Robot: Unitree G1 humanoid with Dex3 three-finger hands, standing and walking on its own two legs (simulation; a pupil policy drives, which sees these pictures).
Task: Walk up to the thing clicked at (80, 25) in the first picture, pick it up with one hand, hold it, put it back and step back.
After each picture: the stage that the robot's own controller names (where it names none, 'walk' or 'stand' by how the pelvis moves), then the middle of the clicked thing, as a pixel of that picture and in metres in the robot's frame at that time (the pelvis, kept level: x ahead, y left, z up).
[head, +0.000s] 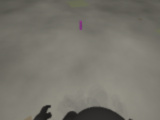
stand; (80, 25) +2.29 +0.32 -0.66
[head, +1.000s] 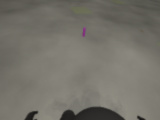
walk; (84, 32) +2.16 +0.17 -0.64
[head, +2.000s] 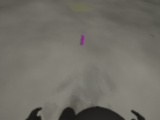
walk; (82, 40) +1.55 +0.16 -0.64
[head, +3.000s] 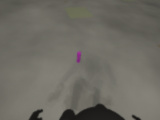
walk; (78, 57) +1.04 +0.16 -0.65
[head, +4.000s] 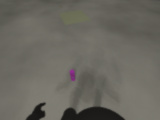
walk; (72, 75) +0.64 +0.24 -0.62
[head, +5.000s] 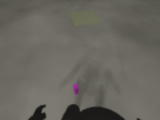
walk; (76, 89) +0.41 +0.17 -0.63
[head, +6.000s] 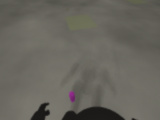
stand; (72, 97) +0.35 +0.18 -0.65
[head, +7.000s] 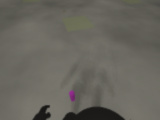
stand; (72, 96) +0.37 +0.19 -0.66
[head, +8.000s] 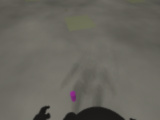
stand; (73, 96) +0.36 +0.18 -0.66
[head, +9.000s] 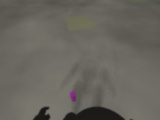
stand; (73, 97) +0.35 +0.18 -0.66
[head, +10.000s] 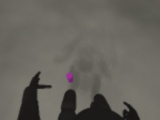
go down; (70, 78) +0.39 +0.18 -0.53
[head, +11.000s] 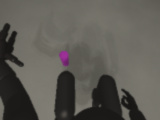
go down; (64, 59) +0.44 +0.21 -0.28
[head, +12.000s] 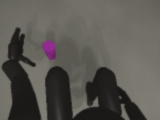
close in; (50, 52) +0.43 +0.24 -0.19
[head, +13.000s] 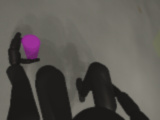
close; (31, 50) +0.42 +0.27 -0.16
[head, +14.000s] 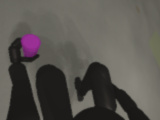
lift; (30, 49) +0.41 +0.27 -0.16
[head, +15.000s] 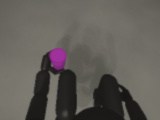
lift; (58, 63) +0.33 +0.22 -0.02
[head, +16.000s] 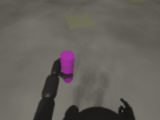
hold; (67, 69) +0.32 +0.15 +0.10
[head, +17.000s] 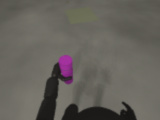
hold; (67, 71) +0.31 +0.16 +0.05
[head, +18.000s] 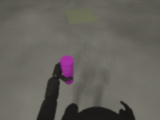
hold; (68, 72) +0.31 +0.16 +0.04
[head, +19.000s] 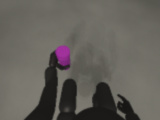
crouch; (64, 60) +0.39 +0.17 -0.03
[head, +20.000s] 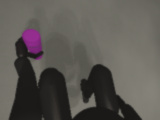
lower; (35, 47) +0.43 +0.27 -0.15
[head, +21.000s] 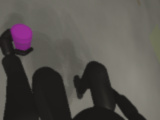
lower; (22, 43) +0.44 +0.29 -0.17
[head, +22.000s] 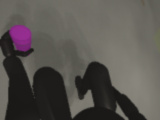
lower; (23, 44) +0.43 +0.30 -0.16
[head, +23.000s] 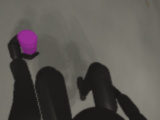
lower; (29, 48) +0.42 +0.28 -0.15
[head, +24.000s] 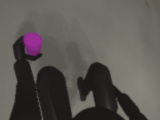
loosen; (33, 49) +0.41 +0.27 -0.15
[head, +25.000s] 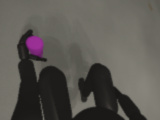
withdraw; (36, 50) +0.42 +0.26 -0.17
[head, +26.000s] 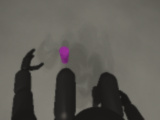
walk; (64, 56) +0.45 +0.22 -0.24
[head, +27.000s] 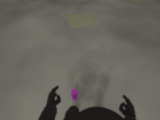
stand; (74, 95) +0.37 +0.15 -0.59
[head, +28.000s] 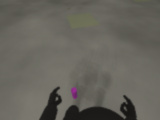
stand; (74, 93) +0.39 +0.17 -0.60
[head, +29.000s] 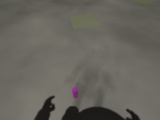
stand; (75, 92) +0.39 +0.16 -0.62
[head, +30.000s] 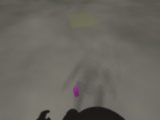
walk; (76, 92) +0.40 +0.16 -0.65
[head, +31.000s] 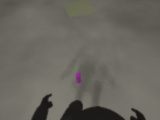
walk; (78, 78) +0.51 +0.16 -0.64
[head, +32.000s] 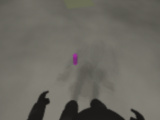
walk; (75, 59) +0.80 +0.20 -0.64
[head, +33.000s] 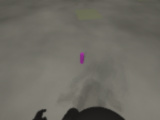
stand; (82, 58) +1.03 +0.18 -0.64
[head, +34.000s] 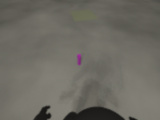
stand; (79, 59) +1.02 +0.21 -0.66
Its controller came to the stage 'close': yes
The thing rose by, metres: 0.69
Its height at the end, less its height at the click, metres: +0.00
